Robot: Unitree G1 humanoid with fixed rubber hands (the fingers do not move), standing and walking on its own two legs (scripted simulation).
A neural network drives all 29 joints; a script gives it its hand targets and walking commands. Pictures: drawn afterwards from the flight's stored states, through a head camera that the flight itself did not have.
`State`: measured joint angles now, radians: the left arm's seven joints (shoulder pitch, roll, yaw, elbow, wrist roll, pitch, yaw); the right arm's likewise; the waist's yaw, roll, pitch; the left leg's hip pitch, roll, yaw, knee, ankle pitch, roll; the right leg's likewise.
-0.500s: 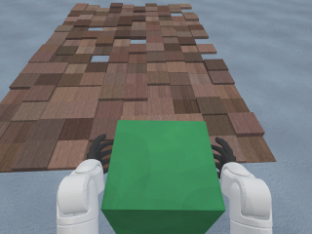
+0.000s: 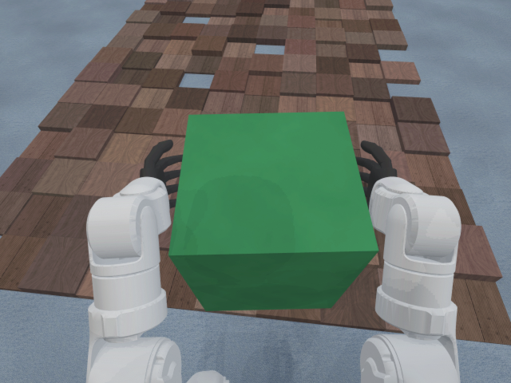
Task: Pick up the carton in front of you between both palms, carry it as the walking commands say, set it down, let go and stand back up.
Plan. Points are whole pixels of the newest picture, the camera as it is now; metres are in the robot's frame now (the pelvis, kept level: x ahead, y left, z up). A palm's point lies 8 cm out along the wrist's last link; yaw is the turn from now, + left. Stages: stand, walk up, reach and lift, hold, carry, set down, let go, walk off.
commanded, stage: carry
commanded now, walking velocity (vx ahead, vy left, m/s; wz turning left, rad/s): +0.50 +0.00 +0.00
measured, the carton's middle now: (267, 221) +0.35 +0.02 +0.07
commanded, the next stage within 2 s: none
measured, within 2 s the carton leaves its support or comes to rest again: neither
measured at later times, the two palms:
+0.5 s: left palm (213, 59) +0.73 +0.15 +0.12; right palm (353, 72) +0.70 -0.15 +0.12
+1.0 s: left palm out of the picture +0.90 +0.23 +0.21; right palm out of the picture +0.92 -0.07 +0.22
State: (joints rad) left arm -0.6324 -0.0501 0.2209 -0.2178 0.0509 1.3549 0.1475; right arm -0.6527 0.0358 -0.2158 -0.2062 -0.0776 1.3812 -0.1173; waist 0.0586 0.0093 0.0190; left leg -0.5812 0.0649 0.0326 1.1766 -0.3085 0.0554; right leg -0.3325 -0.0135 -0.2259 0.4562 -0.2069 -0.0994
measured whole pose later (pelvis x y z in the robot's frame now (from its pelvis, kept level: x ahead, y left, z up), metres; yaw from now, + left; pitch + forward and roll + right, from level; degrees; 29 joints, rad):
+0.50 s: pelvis +0.31 +0.04 +0.00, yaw -2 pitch +6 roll -2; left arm -0.89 -0.04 0.33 -0.08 0.09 1.32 0.14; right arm -0.83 0.05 -0.32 -0.09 -0.07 1.30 -0.14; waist -0.07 0.01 0.17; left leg -0.34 0.00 0.13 0.46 -0.23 0.09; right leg -0.66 0.00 -0.05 1.12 -0.42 -0.03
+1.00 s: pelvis +0.51 +0.03 +0.03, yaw +2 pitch +5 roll +0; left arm -0.94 0.02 0.29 0.00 0.03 1.29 0.16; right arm -0.91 0.02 -0.33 -0.07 -0.12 1.33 -0.12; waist 0.06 -0.04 0.06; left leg -0.42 -0.02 0.05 0.46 -0.26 0.02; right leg -0.38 -0.03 -0.04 0.68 -0.41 -0.01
